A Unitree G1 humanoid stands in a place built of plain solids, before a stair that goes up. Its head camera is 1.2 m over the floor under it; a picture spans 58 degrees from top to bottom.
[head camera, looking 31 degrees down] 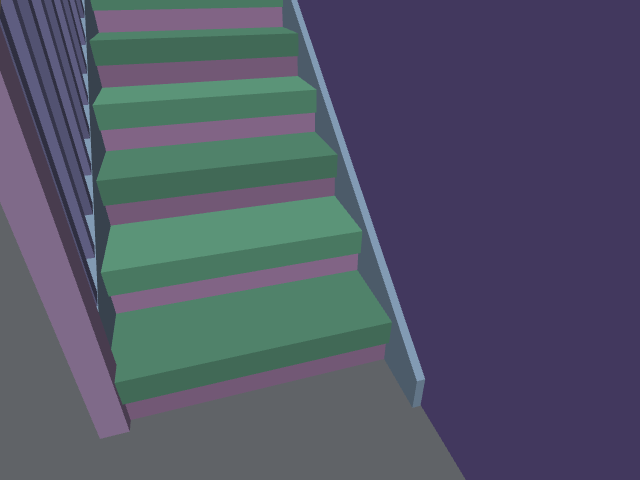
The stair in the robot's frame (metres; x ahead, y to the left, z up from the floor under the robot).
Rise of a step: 0.20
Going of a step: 0.29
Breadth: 0.90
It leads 17 degrees to the left of straight ahead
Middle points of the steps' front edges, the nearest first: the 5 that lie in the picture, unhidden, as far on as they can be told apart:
0.99 0.17 0.20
1.27 0.27 0.40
1.55 0.36 0.59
1.83 0.44 0.79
2.11 0.53 0.98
